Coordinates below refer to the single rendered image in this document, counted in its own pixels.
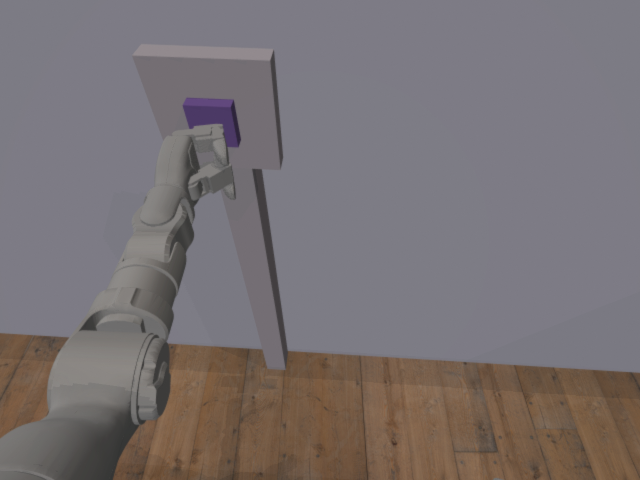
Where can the robot left forearm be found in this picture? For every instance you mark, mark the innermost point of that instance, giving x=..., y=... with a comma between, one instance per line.
x=141, y=293

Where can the panel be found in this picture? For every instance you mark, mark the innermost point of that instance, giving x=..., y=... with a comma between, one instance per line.
x=172, y=73

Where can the robot left upper arm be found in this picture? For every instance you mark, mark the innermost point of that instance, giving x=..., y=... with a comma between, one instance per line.
x=106, y=384

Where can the button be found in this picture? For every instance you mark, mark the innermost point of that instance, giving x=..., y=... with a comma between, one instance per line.
x=204, y=111

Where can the left robot hand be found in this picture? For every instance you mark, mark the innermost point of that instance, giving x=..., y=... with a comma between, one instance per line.
x=177, y=163

